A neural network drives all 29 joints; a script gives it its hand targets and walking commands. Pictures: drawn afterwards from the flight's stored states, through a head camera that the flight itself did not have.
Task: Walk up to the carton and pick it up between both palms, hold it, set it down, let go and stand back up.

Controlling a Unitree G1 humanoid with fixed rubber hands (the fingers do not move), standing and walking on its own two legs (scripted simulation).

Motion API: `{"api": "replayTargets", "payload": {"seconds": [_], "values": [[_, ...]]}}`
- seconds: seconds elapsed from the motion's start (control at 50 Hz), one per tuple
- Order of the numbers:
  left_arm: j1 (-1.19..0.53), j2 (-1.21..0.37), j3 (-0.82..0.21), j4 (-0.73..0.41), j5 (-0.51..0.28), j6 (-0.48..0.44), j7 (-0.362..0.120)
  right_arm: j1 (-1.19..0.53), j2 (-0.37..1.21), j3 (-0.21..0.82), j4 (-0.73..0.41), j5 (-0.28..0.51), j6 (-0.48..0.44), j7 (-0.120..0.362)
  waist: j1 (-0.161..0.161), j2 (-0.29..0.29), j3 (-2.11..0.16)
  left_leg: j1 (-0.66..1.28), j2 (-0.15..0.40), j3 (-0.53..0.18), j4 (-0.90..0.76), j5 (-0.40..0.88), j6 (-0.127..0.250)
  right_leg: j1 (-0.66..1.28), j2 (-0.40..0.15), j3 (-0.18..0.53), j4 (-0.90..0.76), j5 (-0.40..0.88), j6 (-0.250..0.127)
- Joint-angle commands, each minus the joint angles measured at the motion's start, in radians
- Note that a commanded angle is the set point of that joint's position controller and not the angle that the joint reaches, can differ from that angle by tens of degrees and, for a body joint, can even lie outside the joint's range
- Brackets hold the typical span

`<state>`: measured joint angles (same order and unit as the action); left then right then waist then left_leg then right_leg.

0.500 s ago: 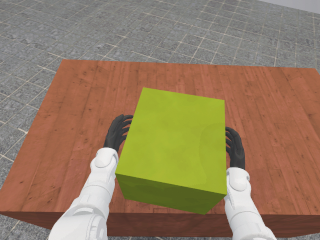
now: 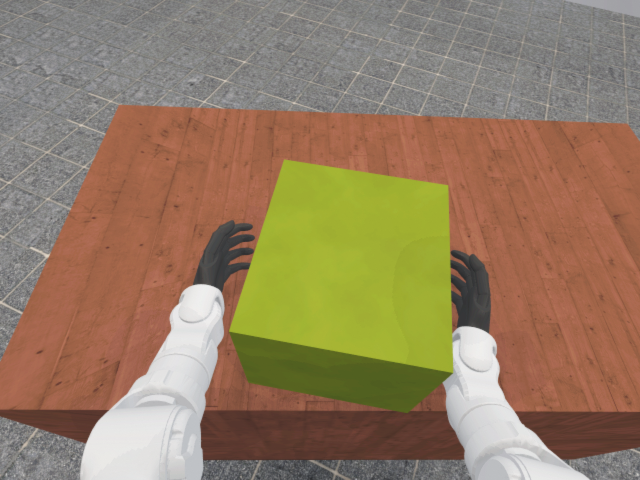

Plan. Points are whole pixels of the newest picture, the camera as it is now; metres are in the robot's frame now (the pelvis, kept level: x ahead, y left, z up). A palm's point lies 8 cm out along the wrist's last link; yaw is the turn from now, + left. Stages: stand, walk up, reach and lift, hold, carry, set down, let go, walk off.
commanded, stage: set down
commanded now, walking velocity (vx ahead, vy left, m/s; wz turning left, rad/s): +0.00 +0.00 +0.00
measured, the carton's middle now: (345, 286) +0.39 -0.02 -0.03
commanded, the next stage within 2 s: none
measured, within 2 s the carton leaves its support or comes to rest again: neither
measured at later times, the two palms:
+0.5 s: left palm (169, 320) +0.33 +0.21 -0.01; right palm (482, 363) +0.27 -0.18 -0.01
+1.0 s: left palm (146, 375) +0.27 +0.23 -0.03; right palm (493, 418) +0.21 -0.18 -0.03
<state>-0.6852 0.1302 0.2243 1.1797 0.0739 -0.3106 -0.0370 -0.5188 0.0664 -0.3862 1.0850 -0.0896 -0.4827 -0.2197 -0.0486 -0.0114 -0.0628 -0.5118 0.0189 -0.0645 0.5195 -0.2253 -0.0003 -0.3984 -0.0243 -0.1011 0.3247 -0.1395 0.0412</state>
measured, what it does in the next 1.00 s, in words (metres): stands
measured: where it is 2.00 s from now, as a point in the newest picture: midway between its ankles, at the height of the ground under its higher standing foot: outside the picture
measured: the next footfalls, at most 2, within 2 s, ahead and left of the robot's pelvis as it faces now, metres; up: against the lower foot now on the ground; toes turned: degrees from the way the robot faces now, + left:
none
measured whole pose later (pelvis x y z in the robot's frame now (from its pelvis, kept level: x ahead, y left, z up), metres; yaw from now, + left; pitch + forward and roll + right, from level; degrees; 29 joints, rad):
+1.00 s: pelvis -0.04 +0.01 -0.01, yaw +0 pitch +9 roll -4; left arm -0.25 0.30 0.02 0.80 -0.12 -0.22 -0.08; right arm -0.12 0.06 -0.13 0.72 0.09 -0.31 -0.23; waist -0.05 -0.01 -0.11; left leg -0.57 0.02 -0.06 0.66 -0.25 0.01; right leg -0.47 -0.02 -0.10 0.49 -0.17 0.04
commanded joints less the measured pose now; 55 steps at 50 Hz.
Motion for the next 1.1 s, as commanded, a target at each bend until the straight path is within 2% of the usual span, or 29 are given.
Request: {"api": "replayTargets", "payload": {"seconds": [0.0,0.02,0.08,0.12,0.16,0.26,0.3,0.32,0.36,0.38,0.42,0.46,0.5,0.54,0.58,0.62,0.68,0.7,0.72,0.76,0.78,0.8,0.84,0.86,0.88,0.96,1.0,1.06,1.08], "values": [[-0.504,0.115,-0.166,-0.321,-0.116,-0.070,0.020,-0.425,-0.149,0.178,-0.181,0.051,-0.054,-0.022,-0.114,0.124,-0.855,0.339,-0.037,0.073,0.105,0.527,-0.116,0.135,0.077,0.025,0.104,0.425,-0.029],[-0.500,0.120,-0.201,-0.317,-0.146,-0.065,0.024,-0.428,-0.166,0.151,-0.165,0.070,-0.050,-0.020,-0.141,0.163,-0.857,0.372,-0.025,0.050,0.115,0.534,-0.134,0.055,0.084,0.020,0.094,0.394,-0.030],[-0.381,0.131,-0.164,-0.377,-0.137,-0.065,0.021,-0.299,-0.160,0.205,-0.240,0.087,-0.060,-0.008,-0.110,0.142,-0.909,0.395,-0.026,0.049,0.137,0.584,-0.125,0.082,0.087,0.031,0.114,0.442,-0.031],[-0.389,0.149,-0.182,-0.369,-0.154,-0.066,0.017,-0.307,-0.182,0.176,-0.241,0.081,-0.051,-0.007,-0.119,0.166,-0.866,0.316,-0.032,0.059,0.121,0.446,-0.118,0.064,0.082,0.018,0.124,0.360,-0.031],[-0.314,0.146,-0.202,-0.405,-0.177,-0.058,0.020,-0.294,-0.207,0.195,-0.303,0.107,-0.057,0.001,-0.120,0.190,-0.880,0.382,-0.022,0.041,0.138,0.534,-0.131,0.060,0.092,0.015,0.138,0.413,-0.035],[-0.424,0.198,-0.231,-0.319,-0.223,-0.059,0.025,-0.402,-0.240,0.176,-0.244,0.132,0.001,0.019,-0.103,0.189,-0.762,0.301,0.006,0.021,0.067,0.198,-0.117,-0.030,0.080,0.011,0.140,0.140,-0.025],[-0.257,0.184,-0.240,-0.471,-0.230,-0.053,0.026,-0.260,-0.236,0.233,-0.342,0.166,-0.012,0.024,-0.091,0.187,-0.816,0.364,0.007,0.010,0.064,0.296,-0.120,0.085,0.095,0.011,0.163,0.272,-0.019],[-0.318,0.205,-0.238,-0.349,-0.243,-0.043,0.023,-0.306,-0.228,0.229,-0.271,0.155,0.006,0.017,-0.095,0.162,-0.746,0.343,-0.008,0.020,0.071,0.237,-0.115,0.012,0.079,0.009,0.141,0.194,-0.029],[-0.247,0.203,-0.242,-0.356,-0.229,-0.026,0.011,-0.226,-0.229,0.253,-0.289,0.177,0.014,0.013,-0.096,0.149,-0.685,0.306,-0.009,0.021,0.045,0.177,-0.106,0.049,0.082,0.014,0.142,0.188,-0.029],[-0.252,0.208,-0.277,-0.379,-0.246,-0.028,0.017,-0.254,-0.259,0.198,-0.313,0.159,0.020,0.013,-0.122,0.201,-0.710,0.309,0.024,-0.017,0.024,0.139,-0.114,0.035,0.093,-0.001,0.162,0.168,-0.033],[-0.228,0.217,-0.244,-0.423,-0.242,-0.016,0.004,-0.225,-0.218,0.248,-0.339,0.173,0.018,0.002,-0.084,0.187,-0.665,0.312,0.002,0.012,0.017,0.102,-0.121,0.071,0.088,0.011,0.141,0.156,-0.026],[-0.288,0.205,-0.308,-0.349,-0.279,-0.021,0.003,-0.284,-0.216,0.232,-0.331,0.159,0.048,0.014,-0.102,0.175,-0.574,0.226,0.034,-0.022,-0.040,-0.100,-0.101,0.041,0.087,-0.005,0.146,0.042,-0.019],[-0.280,0.220,-0.347,-0.439,-0.311,-0.030,0.007,-0.290,-0.227,0.217,-0.370,0.171,0.065,0.010,-0.116,0.203,-0.616,0.216,0.023,-0.006,-0.022,-0.096,-0.094,0.060,0.074,0.011,0.172,0.076,-0.026],[-0.248,0.241,-0.327,-0.412,-0.325,-0.042,0.016,-0.277,-0.241,0.220,-0.392,0.169,0.070,0.016,-0.089,0.172,-0.585,0.139,0.037,-0.029,-0.069,-0.194,-0.090,0.116,0.092,-0.005,0.191,0.032,-0.012],[-0.266,0.282,-0.345,-0.444,-0.360,-0.059,0.018,-0.263,-0.220,0.223,-0.470,0.160,0.088,0.011,-0.077,0.164,-0.653,0.211,0.010,0.004,-0.019,-0.139,-0.083,0.048,0.072,0.005,0.174,0.005,-0.017],[-0.021,0.227,-0.320,-0.564,-0.315,-0.040,0.000,-0.028,-0.156,0.315,-0.479,0.178,0.062,0.003,-0.060,0.189,-0.615,0.290,0.018,-0.004,-0.020,-0.015,-0.101,0.155,0.078,0.029,0.169,0.154,-0.016],[-0.130,0.312,-0.285,-0.533,-0.327,-0.030,-0.014,-0.134,-0.140,0.309,-0.516,0.181,0.097,-0.004,-0.034,0.157,-0.583,0.246,-0.017,0.034,-0.002,-0.061,-0.092,0.083,0.059,0.049,0.129,-0.006,-0.029],[0.042,0.286,-0.283,-0.630,-0.321,-0.019,-0.021,0.020,-0.129,0.338,-0.581,0.178,0.077,-0.010,-0.035,0.152,-0.601,0.286,-0.014,0.028,0.005,0.032,-0.090,0.132,0.056,0.050,0.133,0.109,-0.030],[-0.112,0.309,-0.287,-0.617,-0.333,-0.028,-0.018,-0.105,-0.146,0.321,-0.582,0.173,0.104,-0.010,-0.036,0.163,-0.570,0.254,-0.003,0.018,-0.022,-0.092,-0.083,0.113,0.045,0.057,0.115,-0.018,-0.031],[0.124,0.278,-0.269,-0.697,-0.313,-0.002,-0.036,0.118,-0.093,0.371,-0.582,0.203,0.085,-0.013,-0.025,0.137,-0.520,0.341,0.002,0.007,-0.013,0.074,-0.095,0.156,0.065,0.053,0.121,0.121,-0.030],[-0.021,0.324,-0.248,-0.629,-0.308,-0.008,-0.035,-0.025,-0.103,0.349,-0.572,0.191,0.097,-0.011,-0.012,0.148,-0.549,0.295,-0.006,0.017,0.006,-0.007,-0.096,0.088,0.051,0.071,0.118,0.009,-0.028],[0.176,0.279,-0.288,-0.685,-0.311,0.015,-0.051,0.175,-0.114,0.348,-0.599,0.194,0.087,-0.020,-0.030,0.154,-0.500,0.346,-0.012,0.010,-0.013,0.020,-0.094,0.105,0.055,0.064,0.101,0.054,-0.037],[0.045,0.323,-0.290,-0.693,-0.343,0.022,-0.050,0.024,-0.113,0.332,-0.673,0.168,0.112,-0.029,-0.026,0.161,-0.488,0.269,-0.004,0.019,-0.042,-0.090,-0.091,0.111,0.053,0.053,0.093,-0.028,-0.035],[0.210,0.294,-0.272,-0.748,-0.333,0.033,-0.054,0.171,-0.074,0.376,-0.732,0.170,0.089,-0.025,0.002,0.144,-0.475,0.325,-0.009,0.029,-0.035,-0.007,-0.091,0.159,0.059,0.061,0.092,0.026,-0.032],[0.085,0.320,-0.296,-0.797,-0.372,0.019,-0.046,0.048,-0.101,0.355,-0.816,0.166,0.093,-0.027,-0.006,0.143,-0.562,0.311,-0.005,0.022,-0.003,0.002,-0.097,0.118,0.053,0.060,0.103,0.020,-0.039],[0.136,0.388,-0.281,-0.786,-0.375,0.045,-0.061,0.151,-0.070,0.391,-0.786,0.170,0.140,-0.040,0.008,0.131,-0.434,0.295,-0.004,0.027,-0.022,-0.088,-0.078,0.109,0.043,0.080,0.090,-0.078,-0.047],[0.314,0.354,-0.293,-0.868,-0.398,0.052,-0.073,0.299,-0.056,0.420,-0.858,0.175,0.121,-0.037,0.027,0.134,-0.395,0.361,-0.003,0.039,-0.021,0.027,-0.082,0.169,0.048,0.078,0.102,0.025,-0.038],[0.238,0.378,-0.282,-0.898,-0.384,0.084,-0.069,0.281,-0.107,0.395,-0.859,0.186,0.154,-0.040,0.000,0.175,-0.336,0.378,0.021,0.020,-0.049,-0.004,-0.094,0.164,0.061,0.073,0.081,-0.044,-0.046],[0.235,0.369,-0.308,-0.875,-0.419,0.101,-0.077,0.252,-0.096,0.404,-0.902,0.174,0.171,-0.041,0.003,0.128,-0.290,0.341,0.016,0.016,-0.057,-0.048,-0.089,0.152,0.058,0.077,0.068,-0.067,-0.051]]}}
